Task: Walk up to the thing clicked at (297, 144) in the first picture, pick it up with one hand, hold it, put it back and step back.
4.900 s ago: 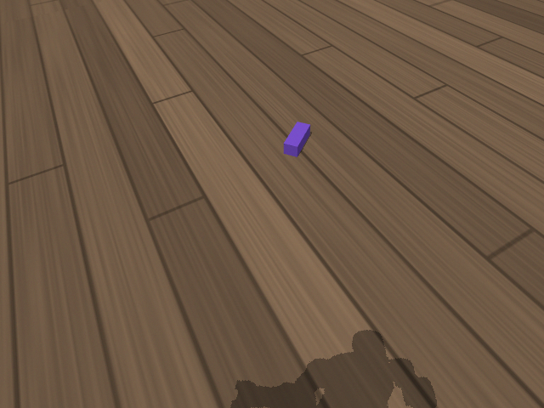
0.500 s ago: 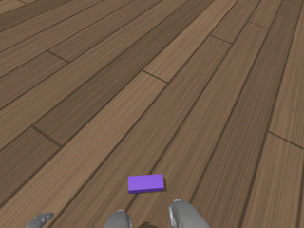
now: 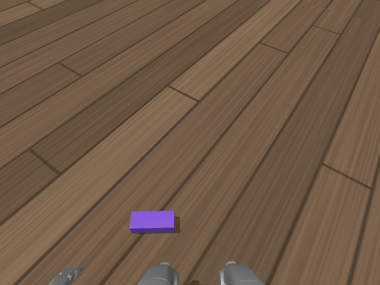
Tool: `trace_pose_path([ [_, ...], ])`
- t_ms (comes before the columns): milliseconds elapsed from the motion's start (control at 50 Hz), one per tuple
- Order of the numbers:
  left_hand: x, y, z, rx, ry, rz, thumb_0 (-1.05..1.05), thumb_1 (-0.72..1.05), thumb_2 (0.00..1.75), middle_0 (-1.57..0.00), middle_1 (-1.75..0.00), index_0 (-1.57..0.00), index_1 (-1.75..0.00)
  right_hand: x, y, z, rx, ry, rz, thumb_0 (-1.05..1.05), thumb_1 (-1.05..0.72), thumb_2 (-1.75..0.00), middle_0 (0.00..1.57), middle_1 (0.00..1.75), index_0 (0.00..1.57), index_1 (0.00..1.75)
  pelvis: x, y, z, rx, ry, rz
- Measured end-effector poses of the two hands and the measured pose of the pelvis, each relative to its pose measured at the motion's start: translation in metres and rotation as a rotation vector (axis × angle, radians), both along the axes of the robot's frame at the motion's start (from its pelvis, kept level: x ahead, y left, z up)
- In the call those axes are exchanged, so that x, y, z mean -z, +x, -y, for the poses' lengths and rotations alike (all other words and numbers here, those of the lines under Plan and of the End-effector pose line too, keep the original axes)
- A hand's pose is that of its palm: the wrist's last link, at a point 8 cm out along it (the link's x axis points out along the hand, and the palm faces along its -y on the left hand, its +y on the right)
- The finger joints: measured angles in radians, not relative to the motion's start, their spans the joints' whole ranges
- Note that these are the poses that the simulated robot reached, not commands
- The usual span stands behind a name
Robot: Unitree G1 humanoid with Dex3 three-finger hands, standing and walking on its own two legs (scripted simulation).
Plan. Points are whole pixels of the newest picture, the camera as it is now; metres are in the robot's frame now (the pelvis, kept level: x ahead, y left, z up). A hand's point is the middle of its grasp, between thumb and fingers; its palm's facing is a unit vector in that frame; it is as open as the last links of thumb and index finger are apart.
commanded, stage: walk up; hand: left
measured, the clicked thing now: (153, 221) +0.45 +0.21 -0.69
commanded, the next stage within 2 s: none
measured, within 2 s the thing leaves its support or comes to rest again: neither
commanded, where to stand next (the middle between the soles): +0.08 -0.06 m, yaw +3 degrees
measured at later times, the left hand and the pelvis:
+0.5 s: hand out of the picture -0.01 +0.14 -0.10, palm faces +0.04 -0.89 -0.45, open 7.4 cm; pelvis +0.01 -0.14 +0.03, yaw +2 degrees
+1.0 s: hand out of the picture +0.11 +0.19 -0.13, palm faces +0.01 -0.91 -0.41, open 7.4 cm; pelvis +0.04 -0.09 +0.02, yaw +2 degrees
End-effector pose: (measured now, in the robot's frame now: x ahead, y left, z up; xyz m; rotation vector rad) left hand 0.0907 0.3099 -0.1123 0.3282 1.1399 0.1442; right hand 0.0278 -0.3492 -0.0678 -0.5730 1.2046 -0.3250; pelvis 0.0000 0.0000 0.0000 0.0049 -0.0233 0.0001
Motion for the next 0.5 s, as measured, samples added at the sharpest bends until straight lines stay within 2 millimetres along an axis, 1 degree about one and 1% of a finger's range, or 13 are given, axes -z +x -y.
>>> trace_pose_path([
  [40, 0.002, -0.004, 0.011, 0.000, 0.009, -0.020, 0.01, 0.90, 0.89, -0.21, -0.30, -0.21, -0.30, -0.002, -0.007, 0.006, 0.008, 0.016, -0.004, 0.01, -0.90, -0.89, 0.21, 0.31, 0.21, 0.30, -0.003, -0.003, 0.015, 0.001, -0.003, 0.008],
  [80, 0.002, -0.008, 0.021, -0.007, 0.013, -0.035, 0.01, 0.90, 0.89, -0.21, -0.30, -0.21, -0.30, -0.006, -0.013, 0.018, 0.019, 0.018, 0.000, 0.01, -0.90, -0.89, 0.21, 0.31, 0.21, 0.30, -0.006, -0.007, 0.031, 0.002, -0.003, 0.015],
  [160, 0.000, -0.018, 0.045, -0.028, 0.017, -0.042, 0.01, 0.90, 0.90, -0.20, -0.30, -0.20, -0.30, -0.009, -0.017, 0.053, 0.022, 0.021, 0.001, 0.01, -0.90, -0.89, 0.21, 0.31, 0.21, 0.30, -0.007, -0.011, 0.064, 0.002, -0.007, 0.016],
  [200, -0.002, -0.027, 0.059, -0.041, 0.026, -0.050, 0.01, 0.90, 0.90, -0.20, -0.30, -0.20, -0.30, -0.006, -0.013, 0.074, 0.015, 0.030, 0.007, 0.01, -0.89, -0.89, 0.21, 0.31, 0.21, 0.30, -0.006, -0.011, 0.082, 0.004, -0.009, 0.014],
  [260, 0.000, -0.044, 0.081, -0.071, 0.067, -0.051, 0.01, 0.90, 0.90, -0.20, -0.30, -0.20, -0.30, 0.008, 0.001, 0.108, -0.002, 0.042, 0.016, 0.01, -0.90, -0.89, 0.21, 0.31, 0.21, 0.30, 0.005, -0.010, 0.111, 0.005, -0.022, 0.015],
  [300, -0.001, -0.059, 0.097, -0.087, 0.084, -0.063, 0.01, 0.90, 0.90, -0.20, -0.30, -0.20, -0.30, 0.016, 0.012, 0.122, 0.002, 0.055, 0.020, 0.01, -0.90, -0.89, 0.21, 0.31, 0.21, 0.30, 0.006, -0.009, 0.123, -0.004, -0.026, 0.019],
  [360, -0.016, -0.080, 0.119, -0.125, 0.082, -0.089, 0.01, 0.90, 0.89, -0.20, -0.30, -0.20, -0.30, 0.017, 0.035, 0.129, -0.016, 0.098, 0.031, 0.01, -0.90, -0.89, 0.20, 0.30, 0.20, 0.30, -0.006, -0.004, 0.131, -0.016, -0.021, 0.018],
  [400, -0.028, -0.090, 0.127, -0.142, 0.087, -0.105, 0.01, 0.90, 0.89, -0.21, -0.30, -0.21, -0.30, 0.016, 0.050, 0.129, -0.034, 0.131, 0.038, 0.01, -0.90, -0.89, 0.20, 0.30, 0.20, 0.30, -0.014, 0.001, 0.134, -0.021, -0.011, 0.016],
  [440, -0.038, -0.098, 0.131, -0.156, 0.101, -0.123, 0.01, 0.90, 0.89, -0.21, -0.30, -0.21, -0.30, 0.015, 0.062, 0.127, -0.047, 0.161, 0.036, 0.01, -0.90, -0.90, 0.20, 0.30, 0.20, 0.30, -0.021, 0.006, 0.136, -0.025, -0.003, 0.011],
  [500, -0.050, -0.105, 0.129, -0.169, 0.128, -0.151, 0.01, 0.90, 0.89, -0.21, -0.30, -0.21, -0.30, 0.015, 0.080, 0.118, -0.060, 0.200, 0.027, 0.01, -0.91, -0.90, 0.20, 0.30, 0.20, 0.30, -0.028, 0.015, 0.137, -0.026, 0.006, 0.003],
])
